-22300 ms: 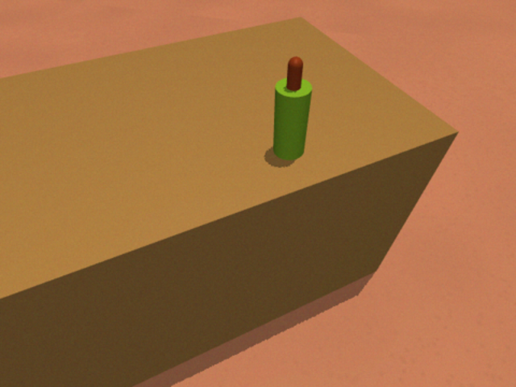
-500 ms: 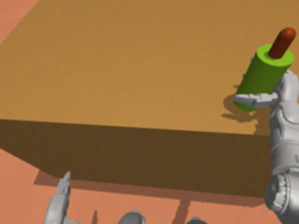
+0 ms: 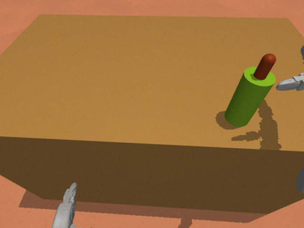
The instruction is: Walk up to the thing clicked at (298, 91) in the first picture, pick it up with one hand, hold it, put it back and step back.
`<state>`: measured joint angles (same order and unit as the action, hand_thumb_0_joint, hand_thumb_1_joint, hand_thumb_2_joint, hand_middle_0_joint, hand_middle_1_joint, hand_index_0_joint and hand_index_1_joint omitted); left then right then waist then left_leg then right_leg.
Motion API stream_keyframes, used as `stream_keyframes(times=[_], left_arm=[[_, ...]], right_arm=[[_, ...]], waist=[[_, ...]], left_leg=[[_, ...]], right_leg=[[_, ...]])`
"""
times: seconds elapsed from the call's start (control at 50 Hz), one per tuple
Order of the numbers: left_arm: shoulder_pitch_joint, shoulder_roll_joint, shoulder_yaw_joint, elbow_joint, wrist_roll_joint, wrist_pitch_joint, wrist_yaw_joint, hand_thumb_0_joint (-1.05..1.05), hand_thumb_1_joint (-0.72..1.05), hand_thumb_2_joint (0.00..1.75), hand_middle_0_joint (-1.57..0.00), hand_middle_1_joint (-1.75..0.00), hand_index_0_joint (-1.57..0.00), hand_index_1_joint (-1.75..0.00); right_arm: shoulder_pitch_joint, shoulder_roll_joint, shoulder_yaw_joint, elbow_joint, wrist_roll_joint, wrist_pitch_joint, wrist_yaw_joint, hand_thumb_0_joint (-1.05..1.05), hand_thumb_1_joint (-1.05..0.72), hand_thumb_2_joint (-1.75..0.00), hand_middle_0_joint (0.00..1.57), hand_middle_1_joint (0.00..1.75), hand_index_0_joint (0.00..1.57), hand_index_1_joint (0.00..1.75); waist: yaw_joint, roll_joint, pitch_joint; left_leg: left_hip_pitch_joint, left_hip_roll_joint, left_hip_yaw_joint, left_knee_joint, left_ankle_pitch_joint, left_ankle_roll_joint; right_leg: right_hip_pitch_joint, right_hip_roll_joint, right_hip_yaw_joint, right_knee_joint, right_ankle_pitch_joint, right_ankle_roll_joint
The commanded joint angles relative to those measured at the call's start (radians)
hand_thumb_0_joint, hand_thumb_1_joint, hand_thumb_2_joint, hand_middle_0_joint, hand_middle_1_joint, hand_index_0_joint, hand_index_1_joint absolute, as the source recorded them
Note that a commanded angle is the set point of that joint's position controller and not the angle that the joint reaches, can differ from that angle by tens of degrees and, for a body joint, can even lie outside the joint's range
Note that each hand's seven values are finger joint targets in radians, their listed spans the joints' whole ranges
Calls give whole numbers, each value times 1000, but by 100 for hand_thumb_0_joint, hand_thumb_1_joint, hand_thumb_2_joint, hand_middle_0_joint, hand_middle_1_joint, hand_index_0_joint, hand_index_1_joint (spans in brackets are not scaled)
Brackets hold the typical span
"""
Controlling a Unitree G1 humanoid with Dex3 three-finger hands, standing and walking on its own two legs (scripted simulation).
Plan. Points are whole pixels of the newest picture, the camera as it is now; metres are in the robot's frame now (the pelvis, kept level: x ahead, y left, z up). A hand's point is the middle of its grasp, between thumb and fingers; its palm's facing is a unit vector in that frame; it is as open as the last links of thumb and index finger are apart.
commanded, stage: rise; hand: right
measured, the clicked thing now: (250, 91) +0.45 -0.22 +0.12
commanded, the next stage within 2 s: sink last in 0.08 s
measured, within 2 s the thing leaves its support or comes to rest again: neither
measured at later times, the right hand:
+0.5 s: hand out of the picture +0.38 -0.38 +0.20, palm faces +0.52 +0.78 -0.36, open 17.5 cm
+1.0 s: hand out of the picture +0.16 -0.25 +0.16, palm faces +0.39 +0.81 -0.43, open 17.7 cm
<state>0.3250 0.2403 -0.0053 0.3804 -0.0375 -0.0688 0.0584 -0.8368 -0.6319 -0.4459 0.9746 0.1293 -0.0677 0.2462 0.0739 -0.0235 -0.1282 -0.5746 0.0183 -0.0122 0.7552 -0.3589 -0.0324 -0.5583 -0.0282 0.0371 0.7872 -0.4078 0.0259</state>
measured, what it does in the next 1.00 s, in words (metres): stands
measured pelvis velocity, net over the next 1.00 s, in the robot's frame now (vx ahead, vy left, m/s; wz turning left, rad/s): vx -0.01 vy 0.01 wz -0.03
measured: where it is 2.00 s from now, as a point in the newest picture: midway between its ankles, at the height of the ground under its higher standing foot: outside the picture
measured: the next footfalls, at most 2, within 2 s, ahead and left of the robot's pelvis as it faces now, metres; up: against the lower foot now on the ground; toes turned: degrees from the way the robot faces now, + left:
none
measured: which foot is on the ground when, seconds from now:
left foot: down 0.00-1.00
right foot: down 0.00-1.00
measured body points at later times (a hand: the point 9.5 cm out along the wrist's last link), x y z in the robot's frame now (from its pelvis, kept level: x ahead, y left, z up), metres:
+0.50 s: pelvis +0.01 -0.01 +0.02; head +0.03 +0.00 +0.47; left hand +0.17 +0.26 -0.05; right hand +0.35 -0.42 +0.22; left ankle +0.01 +0.14 -0.71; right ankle -0.01 -0.13 -0.71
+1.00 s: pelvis -0.01 +0.01 +0.02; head -0.02 +0.04 +0.47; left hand +0.17 +0.27 -0.05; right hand +0.14 -0.29 +0.18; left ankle +0.01 +0.14 -0.71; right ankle -0.01 -0.13 -0.71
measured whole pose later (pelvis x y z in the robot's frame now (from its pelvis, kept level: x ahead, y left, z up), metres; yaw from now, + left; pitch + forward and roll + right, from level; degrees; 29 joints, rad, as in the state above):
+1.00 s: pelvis -0.01 +0.01 +0.02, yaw -2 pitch -1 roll +0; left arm 0.34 0.23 0.15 0.40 -0.03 -0.03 0.06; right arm 0.52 -0.33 -0.34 -0.37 0.07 -0.12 -0.01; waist -0.07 -0.06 -0.03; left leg -0.29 0.04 0.01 0.61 -0.31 -0.02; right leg -0.26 -0.01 0.05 0.60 -0.32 0.03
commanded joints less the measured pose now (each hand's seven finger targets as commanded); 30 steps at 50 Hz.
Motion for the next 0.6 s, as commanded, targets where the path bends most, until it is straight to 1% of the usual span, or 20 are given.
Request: stream_keyframes(times=[0.0,0.02,0.04,0.06,0.08,0.1,0.12,0.14,0.16,0.22,0.24,0.26,0.3,0.36,0.4,0.42,0.48,0.52,0.56,0.58], left_arm=[[-71,186,118,-253,-6,-68,12,0,-56,6,-7,-6,-6,-7],[-3,200,141,-191,-7,-56,6,0,-55,5,-6,-6,-6,-7],[39,171,114,-175,-11,-52,-4,0,-54,4,-6,-6,-6,-6],[85,167,122,-159,-14,-45,-15,0,-55,4,-6,-5,-6,-6],[103,161,116,-148,-13,-38,-22,0,-54,4,-6,-5,-6,-5],[49,166,110,-242,-16,-42,-32,0,-54,4,-6,-6,-6,-5],[98,132,75,-179,-12,-26,-46,0,-54,4,-6,-5,-6,-5],[68,110,43,-211,-12,-23,-55,0,-54,3,-5,-5,-6,-4],[63,101,43,-198,-15,-21,-63,0,-53,4,-5,-4,-5,-4],[-7,167,101,-229,-18,-24,-62,0,-52,4,-4,-4,-5,-3],[-3,185,129,-188,-15,-23,-57,0,-53,4,-4,-4,-5,-3],[-8,212,159,-148,-11,-23,-53,0,-53,5,-4,-4,-5,-3],[-60,181,134,-123,-10,-29,-52,0,-54,6,-5,-4,-5,-4],[-147,131,84,-164,-10,-49,-45,0,-55,7,-5,-4,-4,-5],[-86,176,126,-191,-9,-54,-38,0,-55,7,-5,-4,-4,-5],[-16,234,191,-171,-10,-48,-31,0,-55,7,-5,-4,-4,-5],[54,174,158,-152,-18,-32,-42,0,-54,6,-5,-5,-5,-5],[77,167,184,-122,-35,-13,-48,0,-54,6,-5,-5,-5,-4],[79,141,174,-107,-44,13,-59,0,-54,5,-5,-4,-5,-4],[76,121,170,-118,-46,17,-64,0,-54,5,-5,-4,-5,-4]], right_arm=[[-434,-444,-18,-203,-107,-17,16,0,52,-4,6,5,6,5],[-408,-393,-9,-119,-94,-16,-28,0,53,-3,6,5,6,5],[-335,-318,29,-43,-92,-5,-39,0,54,-3,5,5,6,5],[-281,-278,48,28,-93,8,-36,0,54,-3,5,5,6,5],[-300,-353,17,-27,-109,5,-47,0,54,-3,5,5,6,5],[-328,-452,-35,-101,-126,-4,-69,0,54,-3,5,5,6,5],[-360,-502,-56,-111,-142,-8,-79,0,56,-2,5,5,6,5],[-395,-506,-50,-160,-148,-13,-87,0,58,-2,5,5,6,5],[-387,-502,-54,-159,-152,-18,-95,0,60,-2,5,5,6,5],[-429,-615,-135,-319,-159,-39,-146,0,58,-4,6,5,6,5],[-427,-623,-141,-352,-161,-41,-163,0,59,-4,6,5,6,5],[-398,-597,-136,-347,-159,-45,-178,0,59,-4,6,5,6,5],[-220,-451,-81,-270,-153,-42,-200,0,58,-4,6,5,6,5],[-140,-328,-24,-341,-143,-50,-217,0,58,-5,6,5,5,5],[-16,-317,-32,-426,-132,-50,-225,0,57,-5,6,5,6,5],[73,-342,-59,-489,-129,-47,-231,0,56,-5,6,5,6,5],[340,-174,22,-712,-97,-35,-222,0,54,-5,6,5,6,5],[524,-149,1,-880,-74,-19,-222,0,54,-5,6,5,6,5],[615,-180,-65,-1060,-62,-14,-231,0,57,-4,6,5,5,5],[647,-151,-58,-1160,-54,-17,-231,0,57,-4,6,5,5,5]], waist=[[-26,20,-287],[5,-1,-235],[6,44,-180],[21,87,-130],[2,55,-156],[-19,58,-217],[-41,10,-263],[-44,-11,-287],[-51,-35,-297],[-92,-159,-445],[-91,-238,-450],[-87,-254,-422],[-87,-198,-325],[-81,-140,-336],[-80,-105,-358],[-77,-98,-342],[-90,-82,-219],[-101,-66,-148],[-111,-61,-98],[-108,-68,-76]], left_leg=[[158,-20,43,-124,309,22],[145,-22,43,-129,293,23],[142,-23,48,-143,284,20],[143,-22,52,-153,278,18],[158,-17,47,-153,293,19],[205,-12,41,-150,341,16],[227,-11,37,-136,373,21],[251,-7,30,-141,379,21],[270,-9,32,-138,389,26],[321,-11,30,-137,428,41],[299,-15,29,-141,419,49],[258,-27,39,-147,387,55],[244,-38,51,-175,340,55],[265,-40,60,-172,364,58],[298,-42,70,-165,418,54],[298,-43,76,-168,430,52],[299,-43,83,-185,427,51],[295,-44,85,-199,401,49],[308,-43,88,-216,374,48],[318,-37,84,-226,366,45]], right_leg=[[202,17,-43,-131,357,-31],[198,17,-47,-141,326,-31],[186,18,-48,-153,308,-37],[147,24,-50,-157,291,-41],[147,27,-56,-163,306,-39],[156,33,-64,-154,346,-42],[173,35,-68,-148,389,-36],[174,41,-74,-150,385,-36],[180,41,-72,-156,399,-31],[266,38,-67,-155,488,-15],[308,34,-64,-154,521,-7],[342,21,-53,-155,556,1],[301,10,-49,-168,509,0],[302,3,-52,-178,522,-2],[348,-2,-49,-175,594,-1],[365,-3,-52,-177,616,-4],[346,2,-65,-204,601,-11],[322,3,-73,-232,540,-14],[298,6,-73,-254,494,-17],[292,9,-75,-260,466,-18]])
